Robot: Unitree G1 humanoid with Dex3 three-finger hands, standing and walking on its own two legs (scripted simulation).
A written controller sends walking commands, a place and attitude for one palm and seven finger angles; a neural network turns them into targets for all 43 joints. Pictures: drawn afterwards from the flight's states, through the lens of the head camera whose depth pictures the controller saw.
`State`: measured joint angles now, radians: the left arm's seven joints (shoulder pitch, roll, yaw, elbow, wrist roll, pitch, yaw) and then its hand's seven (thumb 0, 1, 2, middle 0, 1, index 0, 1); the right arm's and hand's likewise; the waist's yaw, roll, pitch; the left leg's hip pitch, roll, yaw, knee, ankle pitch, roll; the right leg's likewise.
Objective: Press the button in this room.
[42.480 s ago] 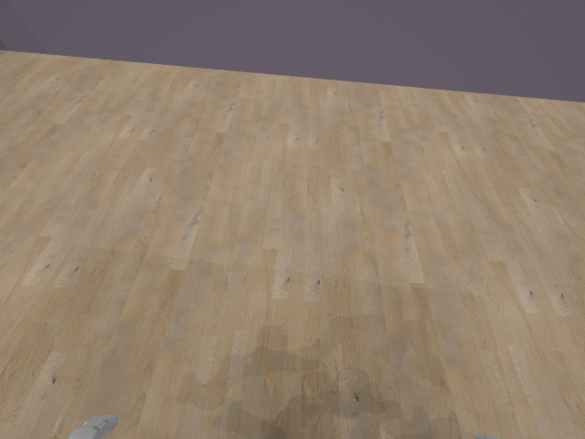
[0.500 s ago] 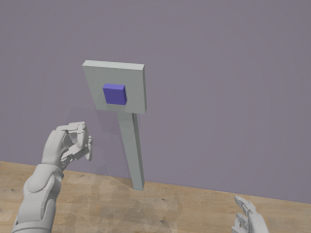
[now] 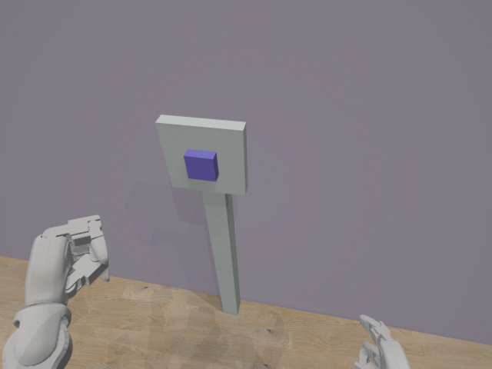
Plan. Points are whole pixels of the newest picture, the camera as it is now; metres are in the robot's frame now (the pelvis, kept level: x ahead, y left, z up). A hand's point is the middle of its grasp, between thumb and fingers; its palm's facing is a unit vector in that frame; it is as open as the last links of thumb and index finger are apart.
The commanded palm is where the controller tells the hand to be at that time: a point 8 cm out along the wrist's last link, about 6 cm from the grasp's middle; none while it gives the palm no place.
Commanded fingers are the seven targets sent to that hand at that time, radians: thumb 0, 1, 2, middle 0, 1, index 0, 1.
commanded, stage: draw the hand back to the body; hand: left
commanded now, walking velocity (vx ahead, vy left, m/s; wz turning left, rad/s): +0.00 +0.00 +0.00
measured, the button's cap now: (202, 164) +0.49 +0.15 +0.08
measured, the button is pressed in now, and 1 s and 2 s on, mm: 0 0 0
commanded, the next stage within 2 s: step back with the hand held close in 0.54 s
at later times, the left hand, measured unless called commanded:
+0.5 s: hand (73, 280) +0.17 +0.23 +0.15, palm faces +0.43 -0.83 -0.36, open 3.1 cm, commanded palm +0.12 +0.27 +0.17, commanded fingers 0.00 0.90 0.90 -1.30 -1.50 -1.30 -1.50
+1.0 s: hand (75, 284) +0.17 +0.23 +0.14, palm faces +0.28 -0.83 -0.48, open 3.1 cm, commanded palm +0.11 +0.28 +0.17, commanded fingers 0.00 0.90 0.90 -1.30 -1.50 -1.30 -1.50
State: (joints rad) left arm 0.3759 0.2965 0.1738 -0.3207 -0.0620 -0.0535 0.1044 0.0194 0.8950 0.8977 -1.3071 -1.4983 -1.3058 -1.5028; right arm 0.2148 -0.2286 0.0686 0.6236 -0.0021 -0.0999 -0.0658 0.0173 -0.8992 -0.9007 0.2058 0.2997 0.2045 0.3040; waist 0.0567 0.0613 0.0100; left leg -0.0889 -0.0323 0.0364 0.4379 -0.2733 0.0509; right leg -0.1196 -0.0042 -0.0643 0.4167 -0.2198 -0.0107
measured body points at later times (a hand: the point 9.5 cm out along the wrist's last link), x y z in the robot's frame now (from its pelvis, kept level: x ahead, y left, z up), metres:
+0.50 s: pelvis +0.00 -0.01 +0.00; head -0.03 -0.03 +0.45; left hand +0.14 +0.27 +0.17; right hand +0.19 -0.22 -0.07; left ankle -0.02 +0.08 -0.74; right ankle +0.01 -0.11 -0.74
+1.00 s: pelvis -0.03 +0.00 +0.00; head -0.01 +0.00 +0.45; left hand +0.15 +0.28 +0.17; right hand +0.14 -0.25 -0.08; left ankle -0.02 +0.08 -0.74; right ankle +0.01 -0.11 -0.74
